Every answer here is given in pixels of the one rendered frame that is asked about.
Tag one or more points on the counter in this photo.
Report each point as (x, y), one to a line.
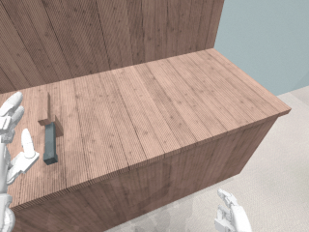
(146, 111)

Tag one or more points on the robot right hand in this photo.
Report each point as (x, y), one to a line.
(235, 220)

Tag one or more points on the tap lever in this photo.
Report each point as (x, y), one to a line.
(49, 156)

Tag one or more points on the robot left forearm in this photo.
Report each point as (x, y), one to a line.
(7, 218)

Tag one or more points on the robot left hand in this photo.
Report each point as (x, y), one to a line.
(11, 113)

